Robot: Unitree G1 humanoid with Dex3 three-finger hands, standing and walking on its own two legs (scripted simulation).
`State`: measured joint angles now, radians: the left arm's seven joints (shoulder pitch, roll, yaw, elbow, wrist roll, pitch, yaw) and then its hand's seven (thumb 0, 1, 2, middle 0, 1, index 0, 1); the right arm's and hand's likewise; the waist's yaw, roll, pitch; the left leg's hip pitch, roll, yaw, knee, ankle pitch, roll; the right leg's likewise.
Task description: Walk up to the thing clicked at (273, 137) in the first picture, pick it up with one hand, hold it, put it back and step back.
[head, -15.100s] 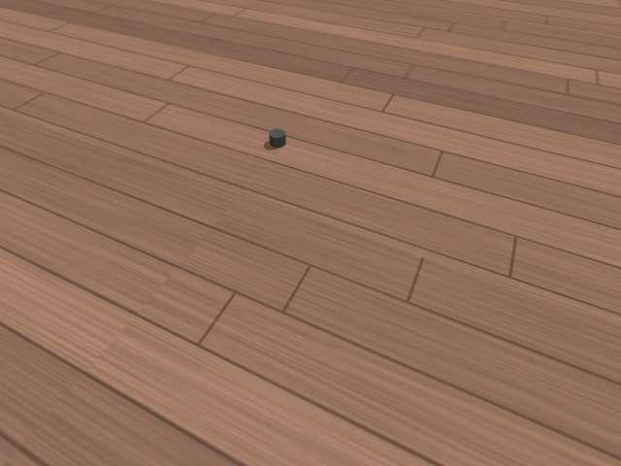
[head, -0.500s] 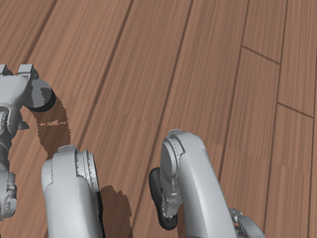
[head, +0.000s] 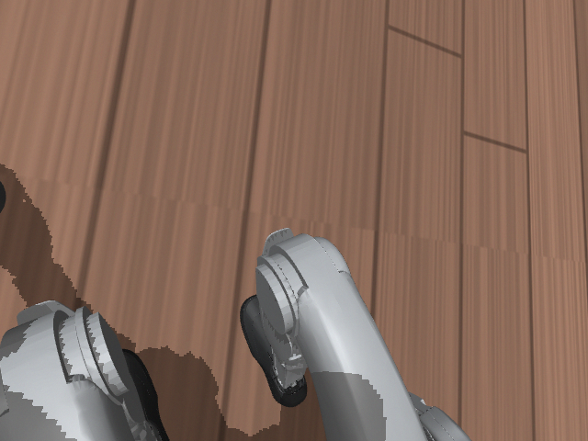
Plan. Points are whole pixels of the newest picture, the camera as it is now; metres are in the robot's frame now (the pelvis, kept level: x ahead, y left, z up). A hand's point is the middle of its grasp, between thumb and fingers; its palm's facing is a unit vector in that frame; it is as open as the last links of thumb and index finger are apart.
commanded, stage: rest palm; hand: left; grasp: from above
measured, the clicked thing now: out of the picture +0.47 +0.30 -0.28
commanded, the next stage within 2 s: close in 0.84 s
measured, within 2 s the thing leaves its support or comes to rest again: neither
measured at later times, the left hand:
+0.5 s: hand out of the picture +0.46 +0.30 -0.24, palm faces -0.43 -0.14 -0.89, open 14.0 cm
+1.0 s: hand out of the picture +0.46 +0.30 -0.25, palm faces -0.45 -0.15 -0.88, open 13.8 cm
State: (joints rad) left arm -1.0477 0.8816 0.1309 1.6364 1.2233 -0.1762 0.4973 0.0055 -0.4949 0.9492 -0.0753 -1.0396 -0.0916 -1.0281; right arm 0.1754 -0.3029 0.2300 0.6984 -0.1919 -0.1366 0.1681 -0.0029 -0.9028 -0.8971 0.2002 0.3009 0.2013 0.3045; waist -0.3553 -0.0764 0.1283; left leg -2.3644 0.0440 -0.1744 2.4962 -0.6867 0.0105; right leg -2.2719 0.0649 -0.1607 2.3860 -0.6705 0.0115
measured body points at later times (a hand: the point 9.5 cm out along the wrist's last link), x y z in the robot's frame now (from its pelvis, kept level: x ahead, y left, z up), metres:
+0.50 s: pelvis +0.00 +0.01 +0.00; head +0.27 +0.12 +0.33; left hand +0.48 +0.31 -0.19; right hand +0.06 -0.25 -0.07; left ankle +0.07 +0.13 -0.27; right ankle +0.10 -0.11 -0.27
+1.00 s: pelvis +0.00 +0.01 +0.00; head +0.28 +0.12 +0.33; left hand +0.48 +0.30 -0.20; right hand +0.03 -0.24 -0.06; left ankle +0.07 +0.13 -0.27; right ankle +0.10 -0.11 -0.27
